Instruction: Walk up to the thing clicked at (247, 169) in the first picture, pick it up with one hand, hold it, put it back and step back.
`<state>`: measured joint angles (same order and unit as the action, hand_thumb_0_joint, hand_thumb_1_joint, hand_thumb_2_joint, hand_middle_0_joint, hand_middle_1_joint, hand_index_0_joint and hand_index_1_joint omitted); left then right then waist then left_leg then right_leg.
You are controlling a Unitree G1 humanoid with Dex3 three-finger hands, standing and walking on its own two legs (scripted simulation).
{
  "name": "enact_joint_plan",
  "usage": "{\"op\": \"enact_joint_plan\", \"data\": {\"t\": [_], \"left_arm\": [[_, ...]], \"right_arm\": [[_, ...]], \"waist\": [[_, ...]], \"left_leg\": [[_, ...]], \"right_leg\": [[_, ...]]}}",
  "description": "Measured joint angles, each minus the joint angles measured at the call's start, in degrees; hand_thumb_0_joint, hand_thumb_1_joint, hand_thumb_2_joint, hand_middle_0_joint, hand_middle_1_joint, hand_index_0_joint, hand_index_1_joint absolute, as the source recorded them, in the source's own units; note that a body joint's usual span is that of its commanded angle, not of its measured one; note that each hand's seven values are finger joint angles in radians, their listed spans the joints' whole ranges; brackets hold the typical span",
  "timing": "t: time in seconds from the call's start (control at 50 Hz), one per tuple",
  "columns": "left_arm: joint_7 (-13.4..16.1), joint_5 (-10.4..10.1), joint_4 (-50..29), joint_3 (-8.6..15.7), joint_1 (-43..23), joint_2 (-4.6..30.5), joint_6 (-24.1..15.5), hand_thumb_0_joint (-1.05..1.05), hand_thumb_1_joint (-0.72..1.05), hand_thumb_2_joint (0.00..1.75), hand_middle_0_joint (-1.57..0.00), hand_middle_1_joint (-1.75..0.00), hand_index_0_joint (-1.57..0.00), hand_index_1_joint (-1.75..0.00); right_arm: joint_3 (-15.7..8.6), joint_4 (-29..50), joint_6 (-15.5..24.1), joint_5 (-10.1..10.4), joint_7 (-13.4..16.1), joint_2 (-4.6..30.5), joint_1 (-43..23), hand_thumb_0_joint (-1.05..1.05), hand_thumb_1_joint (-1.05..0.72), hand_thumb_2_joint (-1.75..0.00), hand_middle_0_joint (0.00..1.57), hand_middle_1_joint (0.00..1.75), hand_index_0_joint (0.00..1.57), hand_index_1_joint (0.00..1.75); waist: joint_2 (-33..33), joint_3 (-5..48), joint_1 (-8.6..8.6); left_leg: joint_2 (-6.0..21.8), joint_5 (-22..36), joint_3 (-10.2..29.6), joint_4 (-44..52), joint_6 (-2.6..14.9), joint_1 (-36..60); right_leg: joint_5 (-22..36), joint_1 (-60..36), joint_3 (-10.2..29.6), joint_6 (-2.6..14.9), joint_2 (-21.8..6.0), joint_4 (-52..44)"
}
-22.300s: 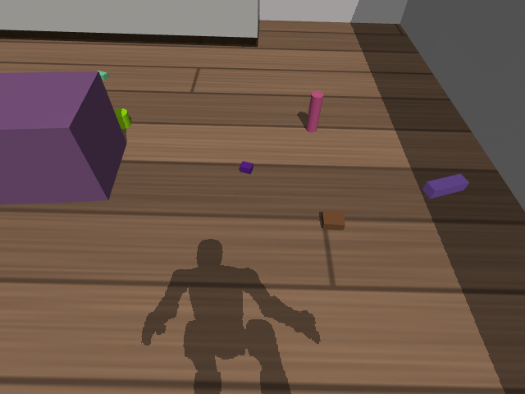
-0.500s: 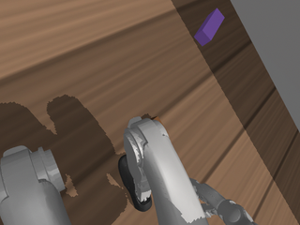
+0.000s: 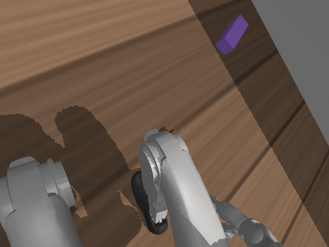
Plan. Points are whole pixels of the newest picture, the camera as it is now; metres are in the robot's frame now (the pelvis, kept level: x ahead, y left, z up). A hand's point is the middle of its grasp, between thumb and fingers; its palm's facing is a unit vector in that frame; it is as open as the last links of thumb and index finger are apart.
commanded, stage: close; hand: left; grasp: from above
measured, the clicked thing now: out of the picture +0.40 +0.35 -0.27
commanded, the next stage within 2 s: settle in 0.18 s
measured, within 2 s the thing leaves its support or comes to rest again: leaves its support in 0.54 s
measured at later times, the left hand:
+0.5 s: hand out of the picture +0.39 +0.35 -0.24, palm faces -0.44 -0.18 -0.88, open 7.5 cm
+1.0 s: hand out of the picture +0.38 +0.36 -0.13, palm faces -0.46 -0.10 -0.88, open 7.5 cm
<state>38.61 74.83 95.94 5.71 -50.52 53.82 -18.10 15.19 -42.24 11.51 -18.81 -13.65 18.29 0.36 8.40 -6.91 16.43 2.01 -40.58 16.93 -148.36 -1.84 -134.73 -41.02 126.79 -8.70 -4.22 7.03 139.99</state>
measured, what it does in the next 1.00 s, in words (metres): stands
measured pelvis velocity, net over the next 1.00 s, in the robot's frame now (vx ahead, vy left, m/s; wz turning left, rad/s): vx -0.01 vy -0.01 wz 0.08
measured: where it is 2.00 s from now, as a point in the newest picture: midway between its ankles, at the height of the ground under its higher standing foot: (112, 231)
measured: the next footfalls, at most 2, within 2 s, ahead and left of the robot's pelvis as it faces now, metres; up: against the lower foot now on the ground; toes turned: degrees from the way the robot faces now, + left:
none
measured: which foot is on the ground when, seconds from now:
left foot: down 0.00-1.00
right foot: down 0.00-1.00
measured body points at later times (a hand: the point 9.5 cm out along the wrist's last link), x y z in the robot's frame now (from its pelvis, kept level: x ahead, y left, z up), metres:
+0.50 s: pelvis +0.00 +0.00 +0.00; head +0.24 +0.14 +0.35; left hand +0.41 +0.36 -0.18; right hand +0.10 -0.25 -0.07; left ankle +0.06 +0.14 -0.26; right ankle +0.11 -0.12 -0.26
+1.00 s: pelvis -0.01 -0.01 +0.03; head +0.20 +0.10 +0.42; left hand +0.40 +0.36 -0.08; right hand +0.13 -0.26 -0.08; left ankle +0.06 +0.14 -0.26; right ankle +0.11 -0.12 -0.26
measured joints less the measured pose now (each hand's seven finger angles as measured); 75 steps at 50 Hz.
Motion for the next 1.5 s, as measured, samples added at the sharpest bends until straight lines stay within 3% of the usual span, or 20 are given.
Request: {"op": "enact_joint_plan", "data": {"t": [0.3,0.4,0.6,0.76,0.96,1.1,1.32,1.5], "left_arm": [[-1.34,-1.07,0.37,0.87,-0.94,0.11,1.01,0.01,0.40,0.07,-0.96,-0.06,-1.00,-0.07],[-2.11,-1.41,-0.19,2.46,-0.60,0.40,1.03,0.01,0.37,0.08,-0.99,-0.05,-1.03,-0.06],[-5.67,-0.88,-7.85,4.55,3.44,-1.87,1.20,0.00,0.34,0.11,-1.01,-0.06,-1.05,-0.07],[-9.49,-2.60,-16.96,1.02,5.23,-6.77,2.92,0.00,0.33,0.12,-1.01,-0.06,-1.05,-0.07],[-16.96,-4.97,-17.60,-3.60,2.63,-10.65,5.35,0.00,0.34,0.10,-1.03,-0.01,-1.06,-0.04],[-21.23,-5.21,-21.03,-3.28,2.90,-10.73,3.16,0.00,0.33,0.10,-1.04,0.00,-1.07,-0.03],[-21.70,-4.52,-25.65,-2.60,3.73,-11.12,2.43,0.00,0.32,0.11,-1.04,-0.01,-1.07,-0.05],[-27.10,-8.68,-31.08,-3.72,7.09,-13.69,5.78,0.00,0.34,0.11,-1.02,-0.05,-1.05,-0.07]], "right_arm": [[0.04,0.60,0.58,0.61,-0.53,-0.12,1.01,0.00,-0.89,-0.89,0.20,0.30,0.20,0.30],[0.24,0.83,0.02,0.67,-0.37,-0.41,1.34,0.00,-0.90,-0.89,0.20,0.30,0.20,0.30],[-2.71,0.53,-1.89,1.74,-0.06,-0.45,3.26,0.01,-0.90,-0.90,0.20,0.30,0.20,0.30],[-6.89,-0.07,-3.54,4.94,-0.06,-0.63,4.55,0.01,-0.90,-0.89,0.20,0.30,0.20,0.30],[-9.37,0.98,-6.29,9.01,1.32,-1.31,3.98,0.01,-0.90,-0.90,0.20,0.30,0.20,0.30],[-9.80,1.57,-8.18,10.01,3.37,-1.16,5.09,0.01,-0.90,-0.90,0.20,0.30,0.20,0.30],[-11.54,0.83,-11.08,11.22,6.21,-1.59,8.04,0.01,-0.90,-0.90,0.20,0.30,0.20,0.30],[-13.83,1.26,-12.07,13.24,6.90,-2.71,9.29,0.01,-0.90,-0.90,0.20,0.30,0.20,0.30]], "waist": [[-0.41,-0.14,0.50],[-0.40,-0.05,0.62],[-2.14,2.20,-0.80],[-5.08,6.65,-3.90],[-7.44,9.33,-6.10],[-7.46,8.22,-6.66],[-8.11,9.84,-7.02],[-9.36,12.49,-8.52]], "left_leg": [[-0.12,-0.28,-0.20,0.26,0.04,-0.02],[-0.22,-0.14,0.01,0.34,-0.12,-0.15],[-0.62,0.05,-0.66,0.68,0.04,-0.89],[-0.78,0.61,-2.43,2.69,0.57,-1.45],[-0.69,2.70,-4.99,7.47,0.62,0.42],[-0.68,3.73,-5.65,9.47,0.31,1.89],[-1.06,4.42,-6.37,11.53,0.45,2.30],[-0.80,4.76,-8.00,16.29,0.95,5.39]], "right_leg": [[-0.47,-0.12,0.10,-0.06,-0.28,-0.14],[-0.32,0.01,-0.06,-0.17,-0.33,-0.26],[-0.85,0.34,0.29,0.41,-0.91,-0.19],[-1.22,0.68,1.40,0.85,-1.72,-1.29],[0.11,-0.17,3.20,0.79,-2.64,-4.12],[1.04,-1.04,3.64,1.01,-2.92,-5.37],[1.19,-1.67,4.00,1.54,-3.57,-7.06],[1.44,-4.31,5.11,1.23,-4.07,-11.14]]}}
